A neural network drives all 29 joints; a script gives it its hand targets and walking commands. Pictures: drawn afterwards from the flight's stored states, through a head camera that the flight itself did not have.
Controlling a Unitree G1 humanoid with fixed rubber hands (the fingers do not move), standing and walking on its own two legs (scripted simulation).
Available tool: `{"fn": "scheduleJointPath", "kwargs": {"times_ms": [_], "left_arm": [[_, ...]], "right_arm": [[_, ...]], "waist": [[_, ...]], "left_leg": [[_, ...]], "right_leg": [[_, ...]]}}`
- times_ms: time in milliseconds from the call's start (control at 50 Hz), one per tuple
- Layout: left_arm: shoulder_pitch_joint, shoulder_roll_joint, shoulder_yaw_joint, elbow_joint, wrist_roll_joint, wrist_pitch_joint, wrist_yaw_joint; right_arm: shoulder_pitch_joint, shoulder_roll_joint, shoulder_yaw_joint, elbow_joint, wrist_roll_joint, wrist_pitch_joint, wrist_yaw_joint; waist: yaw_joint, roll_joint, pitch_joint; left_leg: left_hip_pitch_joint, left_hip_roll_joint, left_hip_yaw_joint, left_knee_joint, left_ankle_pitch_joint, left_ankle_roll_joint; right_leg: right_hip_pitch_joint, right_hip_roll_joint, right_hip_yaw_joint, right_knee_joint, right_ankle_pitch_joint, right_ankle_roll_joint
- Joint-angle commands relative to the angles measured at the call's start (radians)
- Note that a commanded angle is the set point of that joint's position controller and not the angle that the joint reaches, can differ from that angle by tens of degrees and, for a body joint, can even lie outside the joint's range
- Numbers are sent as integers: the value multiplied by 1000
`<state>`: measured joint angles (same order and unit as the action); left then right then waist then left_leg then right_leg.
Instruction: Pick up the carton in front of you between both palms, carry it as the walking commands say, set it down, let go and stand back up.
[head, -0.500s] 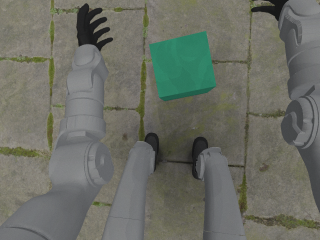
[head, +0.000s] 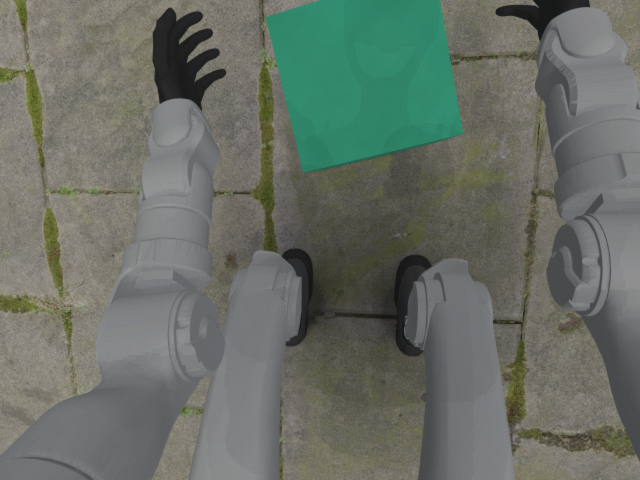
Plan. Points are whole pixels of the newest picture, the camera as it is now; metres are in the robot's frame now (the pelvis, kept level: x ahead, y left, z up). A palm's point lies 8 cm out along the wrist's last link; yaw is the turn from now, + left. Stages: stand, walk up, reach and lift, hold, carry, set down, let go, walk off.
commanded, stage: reach and lift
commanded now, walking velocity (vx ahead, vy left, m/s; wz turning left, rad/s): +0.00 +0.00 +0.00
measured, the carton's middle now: (364, 93) +0.51 -0.02 -0.39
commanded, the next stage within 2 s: none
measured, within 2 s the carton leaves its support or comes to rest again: leaves its support in 1.24 s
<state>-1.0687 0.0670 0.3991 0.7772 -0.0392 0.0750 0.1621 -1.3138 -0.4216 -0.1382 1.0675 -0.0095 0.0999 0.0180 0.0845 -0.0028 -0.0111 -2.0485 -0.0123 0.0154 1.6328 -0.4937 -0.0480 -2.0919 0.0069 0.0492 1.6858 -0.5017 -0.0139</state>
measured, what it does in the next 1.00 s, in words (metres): lowers itself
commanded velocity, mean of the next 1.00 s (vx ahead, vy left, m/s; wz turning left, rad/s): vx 0.00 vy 0.00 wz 0.00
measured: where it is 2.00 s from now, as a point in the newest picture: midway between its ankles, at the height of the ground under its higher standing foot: (349, 318)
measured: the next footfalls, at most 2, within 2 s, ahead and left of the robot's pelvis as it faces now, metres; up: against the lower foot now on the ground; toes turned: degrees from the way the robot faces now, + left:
none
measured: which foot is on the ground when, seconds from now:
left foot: down 0.00-1.00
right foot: down 0.00-1.00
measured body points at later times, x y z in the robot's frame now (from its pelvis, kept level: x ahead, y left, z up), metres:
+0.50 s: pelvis -0.04 +0.00 -0.14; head +0.34 -0.04 +0.08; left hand +0.51 +0.18 -0.32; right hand +0.55 -0.19 -0.34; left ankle +0.09 +0.13 -0.48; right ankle +0.08 -0.11 -0.48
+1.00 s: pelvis -0.04 +0.01 -0.14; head +0.34 -0.03 +0.10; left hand +0.51 +0.14 -0.31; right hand +0.55 -0.17 -0.32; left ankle +0.09 +0.13 -0.48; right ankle +0.08 -0.11 -0.48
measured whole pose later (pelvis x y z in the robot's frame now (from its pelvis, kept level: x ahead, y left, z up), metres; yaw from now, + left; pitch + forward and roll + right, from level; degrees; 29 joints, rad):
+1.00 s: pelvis -0.04 +0.01 -0.14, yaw +0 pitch +36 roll +4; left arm -1.51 0.16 0.25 1.12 -0.19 0.05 0.22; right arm -1.67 -0.47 0.13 1.32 0.20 0.08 -0.01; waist 0.06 0.05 0.41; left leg -2.23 -0.05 0.01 2.13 -0.53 -0.06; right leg -2.26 -0.01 0.05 2.18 -0.55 -0.01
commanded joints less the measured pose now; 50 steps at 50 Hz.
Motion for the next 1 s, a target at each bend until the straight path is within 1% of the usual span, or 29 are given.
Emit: {"fn": "scheduleJointPath", "kwargs": {"times_ms": [0,40,100,180,240,320,360,380,440,500,540,600,660,700,760,860,880,900,920,960,980], "left_arm": [[-212,134,-62,-107,-72,-6,30],[-266,157,-90,-113,-110,8,47],[-348,179,-114,-82,-146,33,64],[-445,188,-118,17,-154,46,63],[-497,191,-108,96,-142,36,53],[-553,207,-100,168,-126,10,42],[-581,223,-105,175,-132,-5,42],[-590,221,-117,169,-149,-13,43],[-588,205,-167,230,-209,-25,33],[-612,215,-187,214,-236,-34,27],[-607,229,-188,217,-232,-41,28],[-554,235,-179,223,-221,-48,40],[-516,231,-159,259,-193,-48,42],[-513,221,-146,261,-171,-50,39],[-526,202,-143,247,-156,-56,36],[-606,118,-201,223,-187,-54,28],[-623,88,-213,220,-192,-52,26],[-637,61,-216,221,-189,-51,24],[-642,36,-208,228,-177,-48,22],[-631,15,-154,247,-123,-43,21],[-723,-172,-199,212,-116,-34,-16]], "right_arm": [[-356,-164,76,-129,85,-19,-13],[-417,-197,111,-138,122,-9,-17],[-488,-221,153,-89,160,11,-16],[-551,-230,186,32,183,23,-6],[-585,-236,192,114,182,13,2],[-628,-248,205,180,183,-10,6],[-658,-258,219,176,196,-24,2],[-674,-261,228,165,205,-31,-3],[-702,-261,264,137,228,-47,-15],[-725,-246,263,77,234,-50,-29],[-714,-223,263,61,237,-50,-36],[-662,-200,267,62,242,-46,-42],[-596,-169,259,119,232,-40,-38],[-570,-154,247,144,221,-41,-32],[-563,-150,229,158,206,-50,-29],[-627,-88,262,142,218,-57,-30],[-644,-61,270,139,222,-58,-29],[-653,-16,284,140,227,-55,-24],[-660,24,292,144,231,-50,-18],[-666,71,282,145,214,-41,-5],[-743,272,314,115,213,-32,30]], "waist": [[28,-175,-1190],[31,-192,-1216],[35,-201,-1153],[37,-174,-977],[32,-145,-863],[32,-115,-777],[32,-114,-793],[29,-115,-816],[0,-149,-869],[-14,-175,-894],[-12,-179,-909],[8,-173,-953],[24,-149,-848],[24,-129,-785],[12,-105,-750],[-18,-96,-746],[-23,-96,-743],[-15,-97,-736],[-5,-97,-722],[22,-96,-687],[24,-101,-686]], "left_leg": [[447,-60,75,36,454,-37],[447,-55,79,78,400,-33],[419,-46,84,129,288,-28],[377,-32,82,192,159,-23],[362,-26,75,240,126,-22],[353,-23,67,302,146,-25],[362,-23,67,332,183,-26],[379,-26,68,345,207,-26],[371,-34,72,384,269,-27],[321,-41,76,396,275,-23],[316,-45,79,407,307,-20],[339,-51,88,406,335,-17],[320,-53,83,397,311,-15],[311,-53,75,393,301,-15],[325,-53,64,389,305,-19],[354,-66,53,381,274,-24],[361,-72,53,380,265,-25],[368,-77,57,376,253,-25],[372,-82,61,373,239,-25],[376,-87,71,365,216,-26],[362,-97,72,364,215,-19]], "right_leg": [[786,32,-11,33,516,26],[785,27,-21,72,438,27],[723,14,-26,114,295,26],[571,-7,-16,155,126,17],[477,-19,-4,187,72,9],[425,-28,13,241,83,3],[447,-31,19,272,121,4],[464,-31,19,286,144,5],[541,-36,21,320,227,9],[584,-37,17,340,266,14],[619,-32,15,355,320,18],[655,-23,6,368,365,21],[551,-19,5,357,319,20],[479,-17,8,347,290,18],[418,-14,7,337,265,14],[403,-10,3,321,215,9],[407,-7,1,319,204,8],[411,-4,0,315,191,8],[411,0,0,313,175,8],[404,8,0,309,143,11],[406,21,1,304,143,6]]}}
